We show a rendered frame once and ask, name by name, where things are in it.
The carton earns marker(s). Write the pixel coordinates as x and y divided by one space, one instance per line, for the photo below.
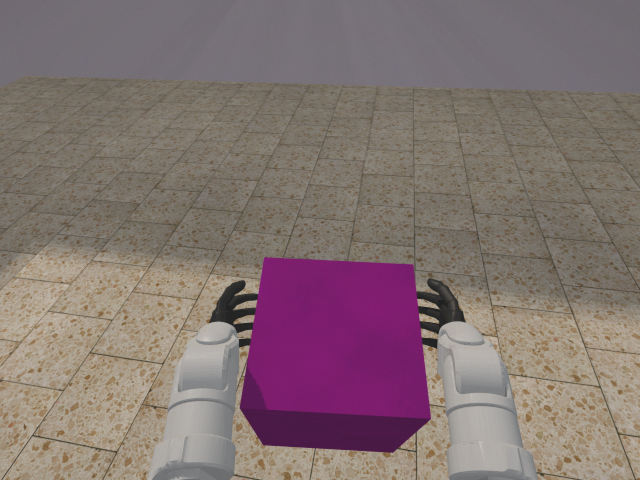
336 356

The robot left hand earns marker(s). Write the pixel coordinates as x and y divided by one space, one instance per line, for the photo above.
228 301

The left robot forearm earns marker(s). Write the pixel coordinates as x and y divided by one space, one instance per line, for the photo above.
197 437

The right robot forearm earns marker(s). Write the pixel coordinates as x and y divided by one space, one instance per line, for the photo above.
485 438

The robot right hand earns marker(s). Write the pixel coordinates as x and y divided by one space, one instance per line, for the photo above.
449 309

